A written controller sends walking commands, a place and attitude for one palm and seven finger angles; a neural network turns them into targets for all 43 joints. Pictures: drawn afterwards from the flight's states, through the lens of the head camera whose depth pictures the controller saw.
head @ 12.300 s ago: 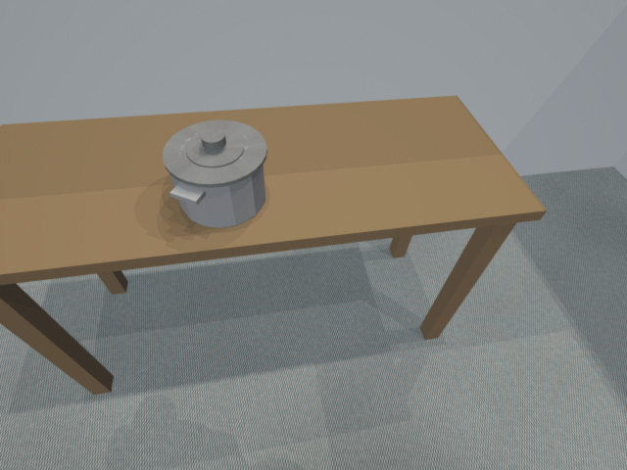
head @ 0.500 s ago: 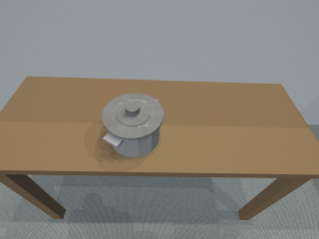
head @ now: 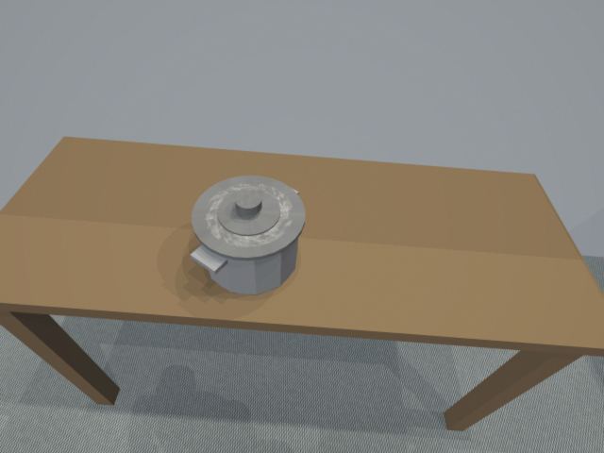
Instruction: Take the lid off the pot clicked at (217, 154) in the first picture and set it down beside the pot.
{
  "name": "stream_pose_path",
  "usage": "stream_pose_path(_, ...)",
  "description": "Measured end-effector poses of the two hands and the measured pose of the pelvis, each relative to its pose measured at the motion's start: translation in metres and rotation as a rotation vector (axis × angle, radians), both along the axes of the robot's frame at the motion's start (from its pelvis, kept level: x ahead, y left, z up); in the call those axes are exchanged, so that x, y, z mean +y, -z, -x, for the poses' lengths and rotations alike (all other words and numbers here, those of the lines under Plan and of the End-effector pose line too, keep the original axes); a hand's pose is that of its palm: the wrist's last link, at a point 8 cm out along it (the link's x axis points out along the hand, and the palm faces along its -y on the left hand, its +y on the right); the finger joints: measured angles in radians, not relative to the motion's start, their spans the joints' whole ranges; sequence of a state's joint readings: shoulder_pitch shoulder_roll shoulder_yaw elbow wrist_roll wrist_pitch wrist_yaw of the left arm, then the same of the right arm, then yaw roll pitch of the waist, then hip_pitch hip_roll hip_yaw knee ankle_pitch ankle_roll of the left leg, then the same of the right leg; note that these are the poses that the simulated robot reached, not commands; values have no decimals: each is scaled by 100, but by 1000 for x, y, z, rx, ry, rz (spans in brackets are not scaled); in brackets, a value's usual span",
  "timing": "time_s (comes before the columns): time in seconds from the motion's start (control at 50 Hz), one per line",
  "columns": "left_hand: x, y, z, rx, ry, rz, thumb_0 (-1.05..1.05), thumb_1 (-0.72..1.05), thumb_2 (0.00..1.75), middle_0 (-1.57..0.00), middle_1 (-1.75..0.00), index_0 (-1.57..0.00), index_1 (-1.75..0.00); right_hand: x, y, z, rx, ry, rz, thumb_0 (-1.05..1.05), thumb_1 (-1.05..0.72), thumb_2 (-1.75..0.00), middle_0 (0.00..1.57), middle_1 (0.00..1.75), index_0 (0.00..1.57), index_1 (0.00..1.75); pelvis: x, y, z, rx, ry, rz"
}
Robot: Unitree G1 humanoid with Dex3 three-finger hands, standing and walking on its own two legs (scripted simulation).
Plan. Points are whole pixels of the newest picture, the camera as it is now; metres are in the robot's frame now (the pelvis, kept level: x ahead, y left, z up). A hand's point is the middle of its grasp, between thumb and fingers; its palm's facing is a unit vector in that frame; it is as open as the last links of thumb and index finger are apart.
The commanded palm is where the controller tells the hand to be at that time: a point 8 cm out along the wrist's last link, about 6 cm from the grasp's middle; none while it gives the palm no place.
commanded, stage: come to a stop and stand still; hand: left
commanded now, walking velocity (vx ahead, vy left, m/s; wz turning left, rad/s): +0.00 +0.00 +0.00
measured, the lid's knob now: (248, 202) +0.46 +0.13 +0.06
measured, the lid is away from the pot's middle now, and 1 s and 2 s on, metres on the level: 0.00 0.00 0.00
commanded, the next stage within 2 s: look again from close up in 0.62 s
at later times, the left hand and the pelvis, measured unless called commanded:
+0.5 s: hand out of the picture +0.05 +0.27 -0.16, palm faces +0.01 -0.96 -0.27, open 7.3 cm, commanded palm none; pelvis -0.01 +0.07 +0.00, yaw -1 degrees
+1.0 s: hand out of the picture -0.03 +0.24 -0.17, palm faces +0.02 -0.98 -0.20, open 7.4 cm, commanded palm none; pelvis +0.00 +0.07 +0.00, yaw -1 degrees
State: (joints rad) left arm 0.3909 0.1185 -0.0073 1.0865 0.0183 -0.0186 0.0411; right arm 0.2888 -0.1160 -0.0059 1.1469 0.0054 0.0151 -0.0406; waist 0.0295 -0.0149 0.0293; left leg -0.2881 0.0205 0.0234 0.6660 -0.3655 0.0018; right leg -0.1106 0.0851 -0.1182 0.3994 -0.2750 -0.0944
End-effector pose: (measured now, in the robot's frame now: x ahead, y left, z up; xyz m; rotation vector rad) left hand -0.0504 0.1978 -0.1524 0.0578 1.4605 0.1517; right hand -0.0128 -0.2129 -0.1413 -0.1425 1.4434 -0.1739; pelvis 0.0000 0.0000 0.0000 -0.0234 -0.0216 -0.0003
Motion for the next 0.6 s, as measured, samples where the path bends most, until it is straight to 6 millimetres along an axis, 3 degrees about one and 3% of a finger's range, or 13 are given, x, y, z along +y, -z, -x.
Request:
stream_pose_path(0.1,24,3,-8,8,39,-17,0,91,89,-20,-30,-21,-29,17,9,-1,-48,17,-6,1,-93,-90,19,30,19,29,19,7,1,-4,7,10)
stream_pose_path(0.28,82,-13,-74,-167,86,-111,0,91,89,-20,-30,-20,-29,42,9,-6,-90,6,-19,2,-94,-90,20,30,20,30,51,3,6,7,18,-8)
stream_pose_path(0.38,104,-22,-96,-226,102,-141,0,91,89,-20,-30,-20,-29,49,7,-15,-121,-9,-16,1,-93,-90,20,30,20,30,63,2,8,14,19,-17)
stream_pose_path(0.48,114,-25,-98,-229,107,-149,0,91,89,-20,-30,-20,-29,53,5,-28,-153,-23,-14,1,-92,-90,20,30,20,30,72,0,9,16,21,-21)
stream_pose_path(0.6,115,-22,-79,-178,91,-136,0,91,89,-20,-30,-20,-29,56,2,-41,-177,-42,-12,0,-91,-90,20,30,20,30,76,0,8,15,20,-22)
